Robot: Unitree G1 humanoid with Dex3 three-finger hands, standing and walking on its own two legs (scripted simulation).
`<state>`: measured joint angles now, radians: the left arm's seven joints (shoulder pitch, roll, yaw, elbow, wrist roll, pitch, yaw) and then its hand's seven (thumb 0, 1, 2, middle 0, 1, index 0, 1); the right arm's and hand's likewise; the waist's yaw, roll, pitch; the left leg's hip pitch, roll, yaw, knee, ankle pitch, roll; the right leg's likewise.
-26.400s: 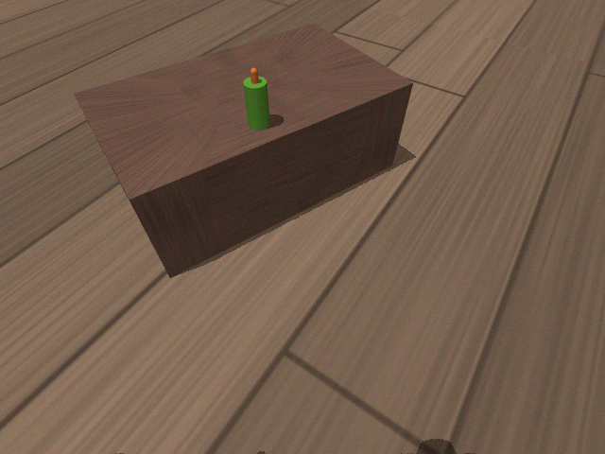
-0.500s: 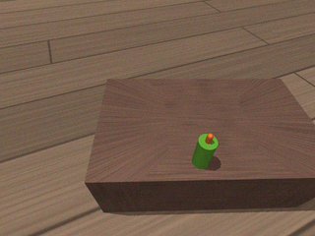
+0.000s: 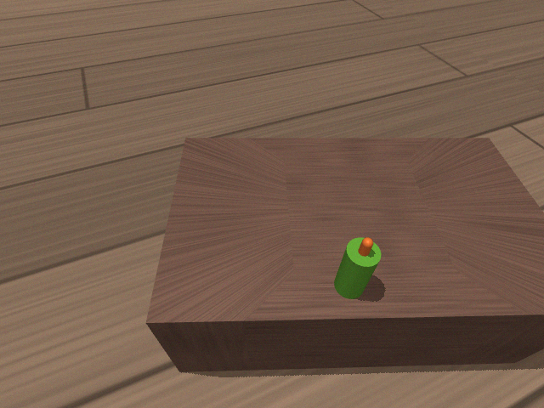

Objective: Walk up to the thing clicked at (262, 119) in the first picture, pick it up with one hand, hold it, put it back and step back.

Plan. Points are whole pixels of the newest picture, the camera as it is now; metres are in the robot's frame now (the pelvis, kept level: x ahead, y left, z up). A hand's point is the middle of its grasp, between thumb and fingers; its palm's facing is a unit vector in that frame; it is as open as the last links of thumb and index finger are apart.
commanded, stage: stand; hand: right
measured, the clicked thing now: (357, 264) +0.46 -0.21 -0.23
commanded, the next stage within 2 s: step back in 0.92 s
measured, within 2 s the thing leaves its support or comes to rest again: neither
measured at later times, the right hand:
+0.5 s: hand out of the picture +0.07 -0.25 -0.16, palm faces -0.02 +0.94 -0.34, open 7.4 cm
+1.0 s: hand out of the picture +0.08 -0.25 -0.16, palm faces -0.03 +0.94 -0.34, open 7.4 cm
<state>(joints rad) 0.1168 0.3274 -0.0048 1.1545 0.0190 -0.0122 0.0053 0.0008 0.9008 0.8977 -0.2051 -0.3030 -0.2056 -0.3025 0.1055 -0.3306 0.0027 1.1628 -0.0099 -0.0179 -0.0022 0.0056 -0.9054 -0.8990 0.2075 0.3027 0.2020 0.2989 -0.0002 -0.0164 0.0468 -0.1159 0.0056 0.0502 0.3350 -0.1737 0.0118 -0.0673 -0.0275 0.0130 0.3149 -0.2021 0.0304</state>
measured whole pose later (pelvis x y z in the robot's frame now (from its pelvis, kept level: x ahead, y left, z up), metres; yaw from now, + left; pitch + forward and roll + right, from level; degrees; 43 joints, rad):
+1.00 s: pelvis +0.00 +0.00 +0.00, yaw +1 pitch -1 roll +0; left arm 0.11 0.35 0.03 1.09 0.01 0.00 0.00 0.00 0.90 0.90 -0.21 -0.30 -0.21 -0.30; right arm 0.08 -0.35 -0.02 1.12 0.00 0.00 0.01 0.01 -0.90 -0.90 0.21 0.30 0.20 0.30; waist 0.00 -0.01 0.09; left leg -0.17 0.00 0.03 0.38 -0.19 0.02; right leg -0.13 -0.04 0.00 0.39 -0.24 0.03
